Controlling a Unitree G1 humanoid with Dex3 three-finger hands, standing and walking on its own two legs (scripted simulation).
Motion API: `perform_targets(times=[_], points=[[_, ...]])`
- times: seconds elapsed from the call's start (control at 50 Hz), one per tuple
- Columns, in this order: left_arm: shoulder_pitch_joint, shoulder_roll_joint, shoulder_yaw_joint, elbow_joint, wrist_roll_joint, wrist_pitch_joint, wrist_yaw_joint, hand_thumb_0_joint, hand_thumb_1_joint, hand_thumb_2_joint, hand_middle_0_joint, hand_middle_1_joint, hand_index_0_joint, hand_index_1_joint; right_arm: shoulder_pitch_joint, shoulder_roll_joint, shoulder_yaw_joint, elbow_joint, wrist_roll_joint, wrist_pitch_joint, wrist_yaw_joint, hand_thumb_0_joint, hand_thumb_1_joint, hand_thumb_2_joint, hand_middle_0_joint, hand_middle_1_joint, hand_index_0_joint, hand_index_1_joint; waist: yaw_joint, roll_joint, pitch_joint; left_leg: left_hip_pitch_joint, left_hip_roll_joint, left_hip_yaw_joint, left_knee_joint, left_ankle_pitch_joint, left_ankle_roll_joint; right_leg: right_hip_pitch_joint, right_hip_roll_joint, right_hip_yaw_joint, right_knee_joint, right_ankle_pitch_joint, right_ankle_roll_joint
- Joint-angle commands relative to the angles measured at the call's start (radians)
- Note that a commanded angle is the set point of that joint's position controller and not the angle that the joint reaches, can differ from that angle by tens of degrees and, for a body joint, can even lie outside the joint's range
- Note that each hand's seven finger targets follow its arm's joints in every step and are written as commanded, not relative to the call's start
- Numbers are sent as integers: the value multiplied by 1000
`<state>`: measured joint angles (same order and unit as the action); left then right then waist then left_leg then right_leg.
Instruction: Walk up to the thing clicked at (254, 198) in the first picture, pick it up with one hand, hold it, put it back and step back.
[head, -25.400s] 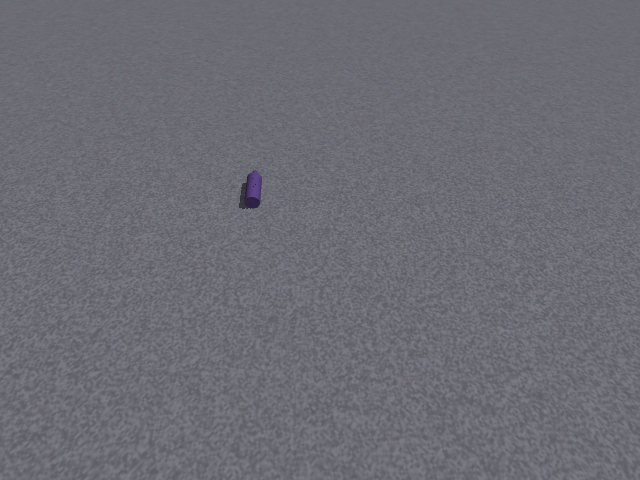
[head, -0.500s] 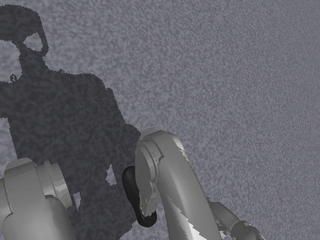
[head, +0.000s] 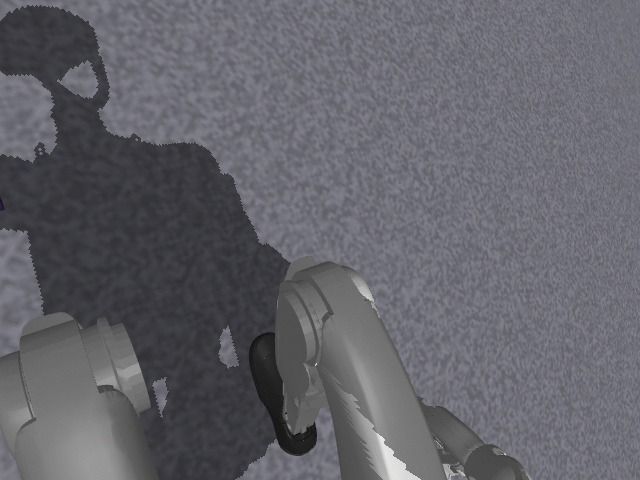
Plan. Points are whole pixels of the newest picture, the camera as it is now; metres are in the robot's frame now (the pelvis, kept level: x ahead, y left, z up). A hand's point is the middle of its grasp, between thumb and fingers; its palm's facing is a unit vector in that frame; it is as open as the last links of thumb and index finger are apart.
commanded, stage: settle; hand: left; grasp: from above
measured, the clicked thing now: out of the picture +0.42 +0.37 -0.26
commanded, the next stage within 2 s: lift in 0.66 s
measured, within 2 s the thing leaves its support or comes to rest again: leaves its support in 0.06 s
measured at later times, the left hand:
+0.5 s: hand out of the picture +0.39 +0.39 -0.15, palm faces -0.45 -0.15 -0.88, open 9.8 cm
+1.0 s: hand out of the picture +0.38 +0.38 -0.09, palm faces -0.45 -0.17 -0.88, open 9.8 cm
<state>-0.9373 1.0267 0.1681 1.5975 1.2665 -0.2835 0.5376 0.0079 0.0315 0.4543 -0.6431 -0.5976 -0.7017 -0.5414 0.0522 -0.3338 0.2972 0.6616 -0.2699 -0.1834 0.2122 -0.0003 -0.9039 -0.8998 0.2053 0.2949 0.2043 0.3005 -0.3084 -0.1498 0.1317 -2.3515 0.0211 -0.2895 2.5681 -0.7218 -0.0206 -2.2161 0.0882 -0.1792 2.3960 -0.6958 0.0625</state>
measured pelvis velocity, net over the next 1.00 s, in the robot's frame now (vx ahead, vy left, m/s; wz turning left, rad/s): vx -0.01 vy -0.01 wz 0.11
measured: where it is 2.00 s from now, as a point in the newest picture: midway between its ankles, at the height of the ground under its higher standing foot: (213, 451)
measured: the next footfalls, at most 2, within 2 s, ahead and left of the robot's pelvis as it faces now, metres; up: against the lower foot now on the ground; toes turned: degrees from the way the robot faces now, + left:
none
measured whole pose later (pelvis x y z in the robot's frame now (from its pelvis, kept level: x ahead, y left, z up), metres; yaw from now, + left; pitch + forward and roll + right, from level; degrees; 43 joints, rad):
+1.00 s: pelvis -0.01 -0.01 +0.05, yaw +6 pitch +33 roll -10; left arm -0.81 0.78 0.11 1.17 1.15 -0.20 0.16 0.01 0.02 0.40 -0.72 -0.50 -0.78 -0.45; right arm 0.17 -0.29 0.07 0.68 -0.09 0.00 0.13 0.00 -0.91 -0.90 0.20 0.29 0.20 0.30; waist -0.19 0.00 -0.07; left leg -2.27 0.01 -0.16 2.34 -0.65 0.00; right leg -2.16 0.04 -0.09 2.25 -0.67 0.05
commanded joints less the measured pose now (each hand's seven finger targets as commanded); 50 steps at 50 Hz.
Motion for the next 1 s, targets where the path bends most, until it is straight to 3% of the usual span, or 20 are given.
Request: perform_targets(times=[0.0, 0.04, 0.08, 0.14, 0.26, 0.34, 0.38, 0.42, 0.52, 0.58, 0.6, 0.68, 0.72, 0.74, 0.76, 0.78, 0.8, 0.86, 0.96, 0.98], points=[[-224, 297, 38, -244, -32, 5, 41, 0, 631, 694, -988, -666, -1009, -646, 150, -310, -124, 17, 16, 9, -4, 0, -904, -900, 200, 300, 199, 300, 27, 660, -745, 603, 34, 130, -294, 335, 6, 308, 24, -98, -167, 335, -88], [-247, 329, 70, -340, -28, 5, 35, 0, 646, 696, -995, -663, -1016, -643, 152, -312, -141, 14, 22, 17, -3, 0, -902, -899, 200, 300, 199, 300, 46, 712, -813, 639, 33, 140, -295, 359, 5, 315, 23, -89, -167, 349, -91], [-233, 289, 53, -354, -28, 17, 23, 0, 665, 693, -1019, -648, -1037, -631, 155, -295, -156, 20, 29, 21, 4, 0, -904, -900, 200, 300, 199, 300, 48, 709, -807, 627, 33, 150, -289, 350, 8, 303, 21, -74, -170, 343, -94], [-252, 282, 70, -435, -41, 30, 10, 0, 693, 694, -1042, -620, -1057, -606, 165, -291, -181, 19, 51, 33, 4, 0, -899, -899, 200, 299, 199, 299, 63, 698, -827, 603, 26, 163, -304, 322, 13, 287, 16, -64, -186, 331, -95], [-228, 154, 0, -398, -64, 70, -72, 0, 744, 701, -1076, -649, -1096, -631, 203, -260, -223, 28, 85, 49, 4, 0, -904, -900, 200, 299, 199, 299, 54, 585, -762, 521, 15, 176, -335, 218, 30, 263, 8, -37, -237, 247, -93], [-244, 106, -40, -401, -90, 80, -144, 0, 762, 722, -1090, -675, -1111, -656, 222, -258, -240, 18, 109, 67, -4, 0, -903, -900, 200, 300, 199, 300, 52, 513, -758, 516, 10, 163, -370, 174, 35, 248, 2, -38, -258, 203, -93], [-222, 92, -47, -411, -98, 80, -179, 0, 766, 745, -1100, -686, -1119, -669, 226, -254, -250, 17, 120, 79, -10, 0, -905, -901, 200, 300, 199, 300, 74, 518, -770, 538, 6, 158, -392, 177, 31, 246, -4, -36, -250, 204, -95], [-230, 97, -47, -444, -98, 76, -208, 0, 773, 750, -1114, -681, -1131, -666, 239, -250, -255, 12, 130, 89, -16, 0, -906, -901, 199, 300, 199, 300, 80, 505, -798, 565, 5, 165, -388, 207, 31, 269, -5, -24, -263, 224, -96], [-239, 144, 2, -555, -97, 54, -238, 0, 816, 761, -1138, -690, -1159, -671, 256, -236, -263, 5, 146, 126, -35, 0, -905, -900, 200, 300, 199, 300, 110, 511, -883, 602, -3, 194, -381, 300, 34, 331, -9, -4, -277, 292, -97], [-271, 165, 22, -602, -89, 38, -248, 0, 842, 804, -1168, -692, -1180, -682, 264, -232, -268, -1, 148, 142, -47, 0, -907, -901, 200, 300, 199, 300, 102, 522, -886, 613, -5, 201, -386, 303, 35, 330, -13, 0, -292, 288, -98], [-272, 185, 43, -612, -86, 33, -245, 0, 844, 807, -1171, -681, -1181, -673, 265, -241, -273, 0, 148, 147, -52, 0, -905, -900, 200, 300, 199, 300, 111, 526, -889, 627, -8, 201, -390, 304, 34, 323, -16, -2, -294, 283, -101], [-274, 190, 56, -621, -83, 29, -238, 0, 842, 803, -1149, -698, -1167, -681, 267, -221, -273, 3, 148, 162, -64, 0, -900, -897, 200, 299, 200, 299, 120, 528, -905, 617, -8, 217, -408, 267, 40, 338, -18, 12, -311, 258, -95], [-288, 180, 44, -612, -82, 31, -242, 0, 857, 770, -1203, -693, -1221, -675, 265, -218, -272, -1, 147, 163, -70, 0, -932, -911, 199, 300, 199, 300, 111, 538, -883, 623, -7, 215, -422, 240, 38, 315, -19, 10, -321, 227, -100], [-272, 173, 39, -582, -74, 37, -247, 0, 777, 778, -1123, -628, -1141, -617, 269, -217, -275, 2, 148, 165, -74, 0, -881, -890, 201, 299, 200, 299, 109, 538, -879, 636, -6, 212, -430, 236, 38, 311, -19, 6, -322, 223, -101], [-263, 166, 34, -587, -75, 41, -253, 0, 835, 730, -1182, -669, -1202, -649, 267, -217, -280, 0, 150, 168, -77, 0, -930, -909, 199, 300, 199, 300, 117, 538, -886, 633, -6, 214, -442, 220, 38, 308, -18, 8, -327, 209, -102], [-249, 150, 22, -573, -78, 48, -263, 0, 755, 761, -1102, -622, -1122, -611, 268, -208, -280, 4, 152, 169, -78, 0, -882, -891, 201, 299, 200, 299, 119, 551, -886, 641, -5, 215, -458, 211, 38, 319, -18, 12, -329, 205, -101], [-249, 156, 28, -579, -83, 53, -267, 0, 816, 725, -1165, -668, -1184, -648, 269, -214, -286, 2, 154, 171, -80, 0, -930, -909, 199, 300, 199, 300, 123, 547, -888, 633, -9, 216, -465, 203, 39, 319, -20, 10, -335, 199, -102], [-222, 126, 14, -592, -111, 74, -294, 0, 831, 783, -1158, -664, -1171, -651, 276, -209, -298, -5, 164, 176, -86, 0, -910, -903, 200, 300, 200, 300, 133, 522, -903, 651, -9, 220, -496, 197, 43, 334, -21, 13, -360, 197, -100], [-184, 120, 16, -665, -143, 94, -341, 0, 836, 718, -1147, -650, -1170, -626, 289, -207, -323, -9, 185, 182, -96, 0, -911, -903, 200, 300, 200, 300, 156, 500, -929, 684, -14, 225, -533, 216, 44, 360, -27, 29, -392, 209, -102], [-175, 92, -6, -683, -149, 95, -352, 0, 817, 733, -1154, -621, -1167, -607, 288, -195, -326, -11, 190, 183, -98, 0, -911, -903, 200, 300, 200, 300, 154, 491, -929, 689, -11, 225, -543, 208, 45, 367, -25, 34, -400, 203, -101]])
